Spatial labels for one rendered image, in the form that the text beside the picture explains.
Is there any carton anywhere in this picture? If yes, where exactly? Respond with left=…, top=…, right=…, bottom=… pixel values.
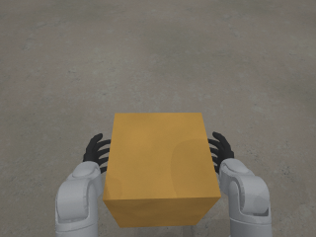
left=103, top=113, right=221, bottom=228

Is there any robot left forearm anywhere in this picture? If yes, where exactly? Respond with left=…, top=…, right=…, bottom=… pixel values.
left=54, top=161, right=103, bottom=237

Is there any robot right forearm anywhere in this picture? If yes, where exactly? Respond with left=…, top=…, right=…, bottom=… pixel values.
left=218, top=158, right=273, bottom=237

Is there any left robot hand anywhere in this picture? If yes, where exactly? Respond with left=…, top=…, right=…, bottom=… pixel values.
left=83, top=133, right=111, bottom=174

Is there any right robot hand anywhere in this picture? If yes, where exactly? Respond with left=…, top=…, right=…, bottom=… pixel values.
left=207, top=131, right=234, bottom=174

